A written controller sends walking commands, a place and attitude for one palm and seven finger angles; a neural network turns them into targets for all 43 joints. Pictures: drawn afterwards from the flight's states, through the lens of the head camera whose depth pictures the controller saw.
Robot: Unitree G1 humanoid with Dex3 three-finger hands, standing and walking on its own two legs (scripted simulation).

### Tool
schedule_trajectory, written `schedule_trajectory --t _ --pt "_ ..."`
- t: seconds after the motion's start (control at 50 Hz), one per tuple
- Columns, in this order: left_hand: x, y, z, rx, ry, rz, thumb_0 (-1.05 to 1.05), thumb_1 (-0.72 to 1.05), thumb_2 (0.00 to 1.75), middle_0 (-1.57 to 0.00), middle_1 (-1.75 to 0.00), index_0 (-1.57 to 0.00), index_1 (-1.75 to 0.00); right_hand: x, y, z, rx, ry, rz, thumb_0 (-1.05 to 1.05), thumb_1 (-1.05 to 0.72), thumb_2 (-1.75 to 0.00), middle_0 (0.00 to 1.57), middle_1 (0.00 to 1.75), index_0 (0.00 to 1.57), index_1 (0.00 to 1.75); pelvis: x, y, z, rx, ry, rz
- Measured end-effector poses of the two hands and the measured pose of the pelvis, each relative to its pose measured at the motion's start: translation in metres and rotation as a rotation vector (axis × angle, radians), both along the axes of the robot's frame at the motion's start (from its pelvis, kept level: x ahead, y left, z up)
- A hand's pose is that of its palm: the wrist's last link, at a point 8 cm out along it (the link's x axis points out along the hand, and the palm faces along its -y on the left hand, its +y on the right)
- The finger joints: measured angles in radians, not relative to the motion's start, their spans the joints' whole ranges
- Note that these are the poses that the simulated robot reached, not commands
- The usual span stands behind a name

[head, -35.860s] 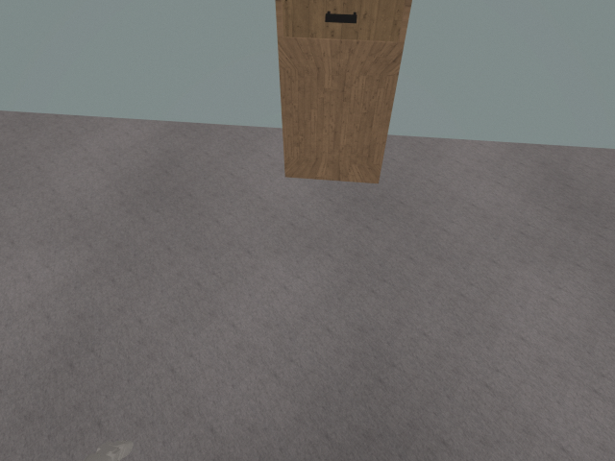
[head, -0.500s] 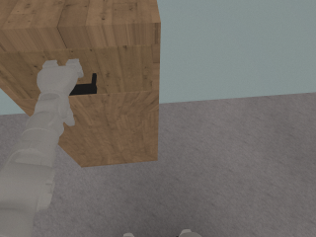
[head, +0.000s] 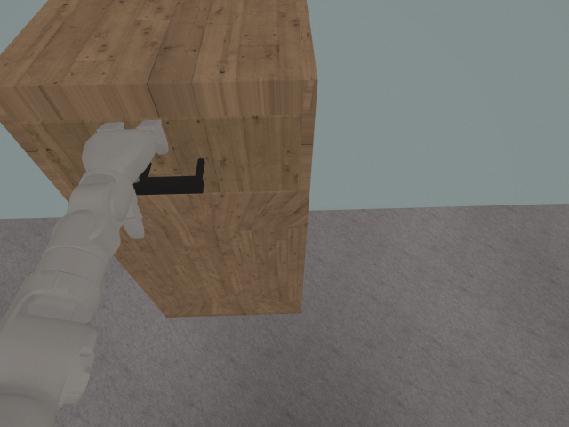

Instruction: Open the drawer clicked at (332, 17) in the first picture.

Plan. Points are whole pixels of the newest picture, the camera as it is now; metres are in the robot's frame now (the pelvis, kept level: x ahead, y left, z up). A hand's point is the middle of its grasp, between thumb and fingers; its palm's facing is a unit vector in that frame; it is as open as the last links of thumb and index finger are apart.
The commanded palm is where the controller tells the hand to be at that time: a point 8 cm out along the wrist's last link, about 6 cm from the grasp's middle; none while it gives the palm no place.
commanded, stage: re-aim the fingers above the handle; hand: left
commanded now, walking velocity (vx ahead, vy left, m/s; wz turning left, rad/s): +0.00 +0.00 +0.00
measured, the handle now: (171, 175) +0.51 +0.21 +0.03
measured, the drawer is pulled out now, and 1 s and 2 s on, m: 0.00 0.00 0.00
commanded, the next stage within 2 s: none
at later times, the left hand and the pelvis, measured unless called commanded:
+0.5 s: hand (152, 177) +0.45 +0.21 +0.09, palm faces -0.07 -0.02 -1.00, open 13.8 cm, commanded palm +0.43 +0.22 +0.14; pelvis -0.01 -0.01 +0.00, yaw +1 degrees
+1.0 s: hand (154, 177) +0.45 +0.21 +0.08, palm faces -0.05 -0.01 -1.00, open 13.8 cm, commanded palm +0.44 +0.22 +0.14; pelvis -0.01 -0.01 +0.00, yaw +1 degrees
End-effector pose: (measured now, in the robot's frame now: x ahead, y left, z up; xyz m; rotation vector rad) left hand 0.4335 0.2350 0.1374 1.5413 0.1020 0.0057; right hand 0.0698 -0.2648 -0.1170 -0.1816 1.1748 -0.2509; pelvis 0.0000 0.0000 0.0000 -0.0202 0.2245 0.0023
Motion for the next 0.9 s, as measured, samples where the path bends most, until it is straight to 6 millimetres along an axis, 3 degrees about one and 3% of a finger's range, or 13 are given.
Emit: schedule_trajectory --t 0.12,0.24,0.36,0.56,0.66,0.8,0.9 --pt "-0.010 -0.007 -0.003 -0.002 -0.017 -0.055 0.00 -0.49 0.30 -0.32 -1.20 -0.33 -1.20 0.012 0.001 0.001 0.000 -0.026 0.022 0.00 -0.90 -0.90 0.20 0.30 0.20 0.30 -0.003 -0.002 0.000 0.002 -0.007 0.007" --pt "-0.012 -0.005 0.005 0.017 -0.070 -0.027 0.00 -0.49 0.30 -0.32 -1.20 -0.33 -1.20 0.009 0.001 -0.004 0.010 -0.020 0.037 0.00 -0.90 -0.90 0.20 0.30 0.20 0.30 -0.009 -0.006 -0.002 0.005 -0.009 0.013" --pt "-0.006 0.001 0.004 0.050 -0.021 0.045 0.00 -0.49 0.30 -0.32 -1.20 -0.32 -1.20 -0.009 -0.004 -0.006 0.009 0.009 0.019 0.00 -0.90 -0.90 0.20 0.30 0.20 0.30 -0.013 -0.010 -0.001 0.008 -0.004 0.014" --pt "0.004 -0.035 0.005 -0.012 -0.026 -0.090 0.00 -0.49 0.30 -0.32 -1.20 -0.32 -1.20 -0.045 -0.017 -0.004 -0.025 0.071 -0.043 0.01 -0.90 -0.90 0.20 0.30 0.20 0.30 -0.013 -0.011 -0.001 0.010 -0.002 -0.001" --pt "0.006 -0.028 0.005 0.014 -0.073 -0.042 0.00 -0.49 0.30 -0.32 -1.20 -0.32 -1.20 -0.054 -0.018 -0.006 -0.014 0.077 -0.062 0.01 -0.90 -0.90 0.20 0.30 0.20 0.30 -0.014 -0.012 -0.002 0.013 0.006 -0.017" --pt "-0.004 -0.005 0.002 0.055 -0.028 0.057 0.00 -0.49 0.30 -0.32 -1.20 -0.32 -1.20 -0.050 -0.015 -0.008 0.008 0.071 -0.060 0.01 -0.90 -0.90 0.20 0.30 0.20 0.30 -0.013 -0.014 0.001 0.013 0.001 -0.014" --pt "-0.008 -0.013 0.000 0.034 0.018 0.006 0.00 -0.49 0.30 -0.32 -1.20 -0.32 -1.20 -0.036 -0.016 -0.003 -0.013 0.048 -0.034 0.01 -0.90 -0.90 0.20 0.30 0.20 0.30 -0.012 -0.014 0.002 0.010 -0.016 0.007"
